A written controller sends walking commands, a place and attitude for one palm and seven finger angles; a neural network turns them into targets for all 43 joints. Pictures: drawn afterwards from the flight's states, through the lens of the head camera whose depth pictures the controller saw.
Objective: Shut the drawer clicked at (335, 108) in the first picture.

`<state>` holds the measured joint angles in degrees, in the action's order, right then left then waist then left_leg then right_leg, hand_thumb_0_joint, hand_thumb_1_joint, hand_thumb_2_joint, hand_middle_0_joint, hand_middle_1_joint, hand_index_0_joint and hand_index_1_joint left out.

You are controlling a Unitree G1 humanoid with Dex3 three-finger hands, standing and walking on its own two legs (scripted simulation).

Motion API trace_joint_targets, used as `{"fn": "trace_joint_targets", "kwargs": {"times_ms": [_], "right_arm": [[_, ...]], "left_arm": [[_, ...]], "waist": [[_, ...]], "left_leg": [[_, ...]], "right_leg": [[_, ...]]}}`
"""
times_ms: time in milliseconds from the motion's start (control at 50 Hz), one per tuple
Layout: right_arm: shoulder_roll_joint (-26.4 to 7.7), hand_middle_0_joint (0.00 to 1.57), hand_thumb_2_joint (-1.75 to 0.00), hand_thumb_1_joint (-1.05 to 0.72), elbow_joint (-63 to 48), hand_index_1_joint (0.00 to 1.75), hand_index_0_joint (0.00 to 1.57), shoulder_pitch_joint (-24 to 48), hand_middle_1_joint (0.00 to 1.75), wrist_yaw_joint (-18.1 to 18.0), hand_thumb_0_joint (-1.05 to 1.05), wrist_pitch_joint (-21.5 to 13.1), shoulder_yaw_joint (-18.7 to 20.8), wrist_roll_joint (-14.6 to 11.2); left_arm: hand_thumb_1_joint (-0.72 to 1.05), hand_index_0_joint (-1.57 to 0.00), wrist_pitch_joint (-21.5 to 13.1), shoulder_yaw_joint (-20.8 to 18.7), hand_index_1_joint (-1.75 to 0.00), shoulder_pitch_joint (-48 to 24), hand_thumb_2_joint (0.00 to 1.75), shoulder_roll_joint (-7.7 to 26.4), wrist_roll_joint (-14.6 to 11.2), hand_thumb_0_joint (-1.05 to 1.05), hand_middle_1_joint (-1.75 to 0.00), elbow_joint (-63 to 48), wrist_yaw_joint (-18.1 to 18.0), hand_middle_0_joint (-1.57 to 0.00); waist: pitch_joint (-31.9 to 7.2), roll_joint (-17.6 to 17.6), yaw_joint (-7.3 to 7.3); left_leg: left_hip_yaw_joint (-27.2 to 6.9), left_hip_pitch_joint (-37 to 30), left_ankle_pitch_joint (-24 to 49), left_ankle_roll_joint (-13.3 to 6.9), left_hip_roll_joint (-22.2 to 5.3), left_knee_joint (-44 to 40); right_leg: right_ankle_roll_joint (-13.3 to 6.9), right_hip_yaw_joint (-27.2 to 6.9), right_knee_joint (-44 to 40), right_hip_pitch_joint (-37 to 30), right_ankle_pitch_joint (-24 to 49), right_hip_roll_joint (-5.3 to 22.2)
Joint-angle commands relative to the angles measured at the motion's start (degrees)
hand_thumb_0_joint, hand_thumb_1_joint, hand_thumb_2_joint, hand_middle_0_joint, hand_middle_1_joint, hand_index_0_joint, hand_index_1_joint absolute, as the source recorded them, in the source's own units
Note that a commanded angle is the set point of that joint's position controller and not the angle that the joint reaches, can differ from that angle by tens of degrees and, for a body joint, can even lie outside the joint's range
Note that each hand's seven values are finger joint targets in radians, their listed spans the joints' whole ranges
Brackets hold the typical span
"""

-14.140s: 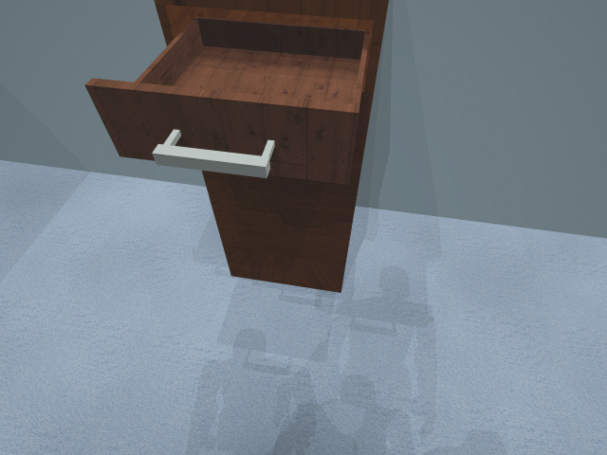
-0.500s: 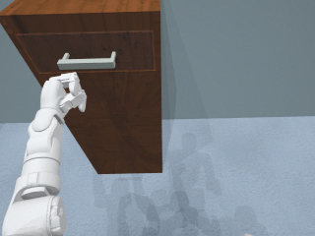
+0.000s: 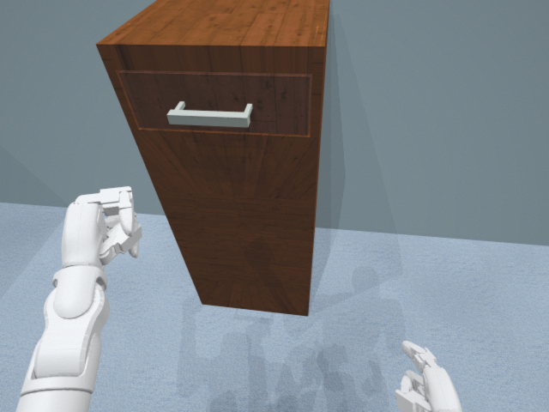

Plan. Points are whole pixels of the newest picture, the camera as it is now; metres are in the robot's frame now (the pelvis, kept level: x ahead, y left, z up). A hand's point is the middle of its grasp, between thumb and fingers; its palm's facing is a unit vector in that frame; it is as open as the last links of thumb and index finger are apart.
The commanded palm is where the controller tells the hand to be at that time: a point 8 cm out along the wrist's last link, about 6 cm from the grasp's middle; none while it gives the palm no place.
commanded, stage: draw the hand back to the body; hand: left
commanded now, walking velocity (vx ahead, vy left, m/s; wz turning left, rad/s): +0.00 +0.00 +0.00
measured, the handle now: (211, 112) +0.62 +0.20 +0.14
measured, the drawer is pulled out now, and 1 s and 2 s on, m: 0.00 0.00 0.00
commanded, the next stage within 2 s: step back with the hand held close in 0.60 s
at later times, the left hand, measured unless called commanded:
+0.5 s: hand (64, 308) +0.18 +0.25 +0.16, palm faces +0.40 -0.82 -0.40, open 3.3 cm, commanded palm +0.14 +0.29 +0.17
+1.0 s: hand (60, 301) +0.19 +0.26 +0.15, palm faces +0.29 -0.82 -0.49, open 3.3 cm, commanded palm +0.13 +0.31 +0.17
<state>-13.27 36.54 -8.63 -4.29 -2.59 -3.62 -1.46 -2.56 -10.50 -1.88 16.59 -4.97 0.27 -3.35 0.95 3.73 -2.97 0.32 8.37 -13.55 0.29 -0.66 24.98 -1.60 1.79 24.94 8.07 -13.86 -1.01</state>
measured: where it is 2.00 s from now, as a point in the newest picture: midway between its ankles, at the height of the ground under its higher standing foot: outside the picture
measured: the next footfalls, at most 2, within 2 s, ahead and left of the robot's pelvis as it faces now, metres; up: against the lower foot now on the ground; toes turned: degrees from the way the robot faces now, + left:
right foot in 1.62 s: -0.05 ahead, -0.09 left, +0.00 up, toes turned +6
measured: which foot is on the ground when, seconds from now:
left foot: down 0.00-1.00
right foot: down 0.00-1.00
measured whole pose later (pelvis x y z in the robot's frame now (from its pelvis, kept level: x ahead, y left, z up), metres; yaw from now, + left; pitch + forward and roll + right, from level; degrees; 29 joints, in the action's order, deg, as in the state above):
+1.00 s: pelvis +0.00 +0.03 +0.00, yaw -1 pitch +0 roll -1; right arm -13.9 32.3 -10.2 -4.3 0.8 0.2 -0.5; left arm -8.8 -18.6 34.5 21.4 -2.7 -28.3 -5.1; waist 0.9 3.2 -0.8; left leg 2.2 12.4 -12.9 -2.1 0.9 25.4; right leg 1.0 0.0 23.8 11.8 -11.9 0.6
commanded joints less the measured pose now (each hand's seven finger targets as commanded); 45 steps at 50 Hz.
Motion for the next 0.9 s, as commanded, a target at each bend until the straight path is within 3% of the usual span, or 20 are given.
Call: {"fn": "trace_joint_targets", "kwargs": {"times_ms": [0,20,40,80,140,160,240,280,400,500,700,720,740,760,780,820,880], "right_arm": [[-5.6,0.20,-0.90,-0.90,-8.3,0.30,0.20,7.4,0.30,-0.4,0.00,-3.0,2.7,0.8],[-5.5,0.20,-0.90,-0.90,-8.3,0.30,0.20,7.5,0.30,-0.4,0.00,-3.1,2.7,0.9],[-5.8,0.20,-0.90,-0.90,-8.3,0.30,0.20,7.6,0.30,-0.3,0.00,-3.3,2.9,1.1],[-5.6,0.20,-0.90,-0.90,-8.4,0.30,0.20,7.6,0.30,-0.2,0.00,-3.4,3.1,1.2],[-5.7,0.20,-0.90,-0.90,-8.4,0.30,0.20,7.7,0.30,0.0,0.00,-3.6,3.7,1.6],[-5.4,0.20,-0.90,-0.90,-8.6,0.30,0.20,7.6,0.30,0.1,0.00,-3.5,3.6,1.6],[-5.4,0.20,-0.90,-0.90,-8.8,0.30,0.20,7.5,0.30,0.3,0.00,-4.0,4.3,1.7],[-5.1,0.20,-0.90,-0.90,-9.0,0.30,0.20,7.2,0.30,0.3,0.00,-4.4,4.2,1.7],[-5.1,0.20,-0.90,-0.90,-9.8,0.30,0.20,6.1,0.30,-0.3,0.00,-5.9,4.6,1.7],[-5.3,0.20,-0.90,-0.90,-8.8,0.30,0.20,5.4,0.30,-1.0,0.00,-6.6,4.5,1.9],[-4.8,0.20,-0.90,-0.90,-9.0,0.30,0.20,5.9,0.30,-0.7,0.00,-6.6,3.9,2.3],[-7.0,0.20,-0.90,-0.90,-11.3,0.30,0.20,5.1,0.30,-0.3,0.00,-4.9,4.3,1.7],[-6.2,0.20,-0.90,-0.90,-10.5,0.30,0.20,5.2,0.30,-0.4,0.00,-4.1,4.2,1.9],[-6.2,0.20,-0.90,-0.90,-10.4,0.30,0.20,4.9,0.30,-0.3,0.00,-3.3,4.6,2.0],[-6.4,0.20,-0.90,-0.90,-10.9,0.30,0.20,4.4,0.30,0.0,0.00,-2.5,4.8,2.2],[-6.8,0.20,-0.90,-0.90,-11.9,0.30,0.20,4.3,0.30,0.2,0.00,-1.2,5.4,1.9],[-6.7,0.20,-0.90,-0.90,-13.3,0.30,0.20,4.3,0.30,-0.2,0.00,-0.1,6.0,1.5]], "left_arm": [[0.90,-1.40,-5.6,-5.7,-1.60,-11.2,0.90,11.3,0.5,0.00,-1.60,-18.2,-2.2,-1.40],[0.90,-1.40,-5.8,-5.6,-1.60,-9.1,0.90,11.0,0.7,0.00,-1.60,-18.9,-2.3,-1.40],[0.90,-1.40,-6.0,-5.7,-1.60,-6.2,0.90,11.0,0.6,0.00,-1.60,-19.0,-2.1,-1.40],[0.90,-1.40,-6.5,-6.6,-1.60,-1.9,0.90,10.8,0.7,0.00,-1.60,-21.7,-2.2,-1.40],[0.90,-1.40,-7.0,-9.5,-1.60,6.6,0.90,12.6,0.7,0.00,-1.60,-24.2,-2.2,-1.40],[0.90,-1.40,-7.1,-9.2,-1.60,8.7,0.90,11.5,0.5,0.00,-1.60,-25.2,-2.0,-1.40],[0.90,-1.40,-7.7,-10.9,-1.60,15.8,0.90,12.1,0.7,0.00,-1.60,-30.3,-2.0,-1.40],[0.90,-1.40,-8.0,-10.3,-1.60,18.7,0.90,10.8,0.8,0.00,-1.60,-32.7,-2.2,-1.40],[0.90,-1.40,-8.3,-12.3,-1.60,28.3,0.90,11.5,1.1,0.00,-1.60,-38.6,-2.9,-1.40],[0.90,-1.40,-7.7,-10.4,-1.60,23.7,0.90,10.0,1.8,0.00,-1.60,-36.4,-3.5,-1.40],[0.90,-1.40,-6.9,-11.5,-1.60,24.8,0.90,10.6,1.8,0.00,-1.60,-37.7,-3.7,-1.40],[0.90,-1.40,-9.3,-19.3,-1.60,19.0,0.90,18.5,1.9,0.00,-1.60,-42.3,-3.9,-1.40],[0.90,-1.40,-10.3,-19.8,-1.60,20.1,0.90,18.6,2.0,0.00,-1.60,-40.4,-3.7,-1.40],[0.90,-1.40,-10.1,-16.0,-1.60,27.7,0.90,13.5,2.0,0.00,-1.60,-36.8,-3.2,-1.40],[0.90,-1.40,-9.8,-14.2,-1.60,31.9,0.90,11.3,2.0,0.00,-1.60,-35.6,-2.8,-1.40],[0.90,-1.40,-9.6,-13.0,-1.60,33.8,0.90,10.7,2.0,0.00,-1.60,-36.6,-2.6,-1.40],[0.90,-1.40,-9.8,-15.1,-1.60,36.0,0.90,12.9,1.9,0.00,-1.60,-38.5,-3.0,-1.40]], "waist": [[-9.3,0.2,0.68],[-8.7,0.3,0.55],[-7.3,-2.4,0.33],[-7.5,-1.5,0.04],[-7.2,-3.6,-0.70],[-6.2,-4.1,-0.61],[-5.2,-2.0,-0.89],[-3.5,-0.5,-0.68],[-2.6,-0.8,-1.04],[0.8,-2.3,-0.03],[-2.1,0.0,-1.22],[1.4,-0.4,1.34],[1.8,-0.4,1.30],[0.4,-1.5,1.72],[-2.0,-1.8,1.75],[-5.5,-1.3,2.07],[-10.2,-1.9,1.87]], "left_leg": [[0.6,-5.4,7.6,-2.1,0.8,-4.9],[0.6,-5.6,8.0,-2.1,0.7,-5.2],[0.3,-5.3,7.6,-2.2,0.6,-5.5],[0.5,-5.8,8.4,-2.2,0.5,-5.7],[0.8,-5.7,10.1,-2.4,0.5,-5.2],[0.7,-5.1,10.2,-2.4,0.4,-5.3],[1.2,-5.3,10.5,-2.3,0.3,-4.6],[0.9,-5.0,9.3,-2.0,0.2,-4.9],[0.8,-4.7,8.7,-2.0,0.0,-4.2],[0.4,-4.7,6.3,-2.3,0.1,-4.4],[-0.3,-4.4,9.3,-1.8,-0.1,-4.9],[-1.6,0.0,6.6,-3.1,-0.8,-3.1],[-2.4,0.7,5.8,-2.9,-0.4,-2.6],[-2.2,0.0,7.9,-2.9,-0.9,-1.9],[-2.2,-0.6,11.0,-2.9,-1.3,-2.0],[-1.9,-1.2,16.9,-2.9,-2.2,-1.7],[-2.4,-1.6,24.7,-2.7,-3.3,-1.4]], "right_leg": [[0.6,-1.5,-6.6,-2.9,8.2,0.9],[0.6,-1.4,-6.7,-3.0,8.3,0.9],[0.7,-1.3,-7.5,-2.7,7.4,0.7],[0.7,-1.4,-7.3,-3.6,8.0,0.8],[0.8,-1.6,-8.0,-4.3,9.5,0.8],[0.9,-1.5,-7.8,-4.2,9.5,1.0],[0.9,-1.9,-8.5,-3.4,9.4,1.1],[0.8,-1.6,-8.6,-2.5,7.5,1.1],[0.8,-1.8,-8.7,-1.6,6.6,0.9],[0.9,-1.4,-9.3,1.1,3.6,0.9],[0.3,-1.3,-7.5,-2.8,7.4,1.0],[0.5,-6.8,-10.2,2.8,10.1,3.2],[0.1,-7.1,-10.7,3.2,10.6,4.3],[0.2,-6.7,-9.9,3.8,12.1,4.9],[0.5,-5.6,-8.4,2.8,14.1,4.8],[1.2,-4.2,-6.1,1.6,17.8,4.5],[1.9,-2.4,-2.2,-0.2,22.1,4.0]]}}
